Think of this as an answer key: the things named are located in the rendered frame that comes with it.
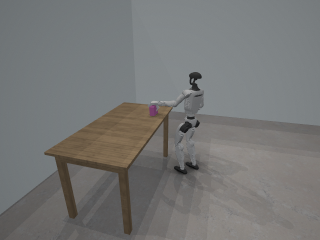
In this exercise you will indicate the robot right foot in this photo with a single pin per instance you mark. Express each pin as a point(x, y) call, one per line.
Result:
point(196, 167)

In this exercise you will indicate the left robot hand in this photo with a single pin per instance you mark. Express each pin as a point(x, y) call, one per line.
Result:
point(154, 103)

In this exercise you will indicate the robot right upper arm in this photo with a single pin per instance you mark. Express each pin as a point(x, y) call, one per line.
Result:
point(202, 99)

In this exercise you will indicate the sponge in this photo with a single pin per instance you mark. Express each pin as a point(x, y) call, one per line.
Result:
point(152, 110)

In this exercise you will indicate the robot right thigh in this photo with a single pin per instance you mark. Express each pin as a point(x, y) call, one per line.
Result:
point(189, 135)

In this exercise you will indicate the left robot forearm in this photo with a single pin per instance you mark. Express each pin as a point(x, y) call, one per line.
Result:
point(166, 103)

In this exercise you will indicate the robot left upper arm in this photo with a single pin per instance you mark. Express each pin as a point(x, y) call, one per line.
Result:
point(185, 94)

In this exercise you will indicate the table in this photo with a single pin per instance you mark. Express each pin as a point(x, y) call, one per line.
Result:
point(110, 143)

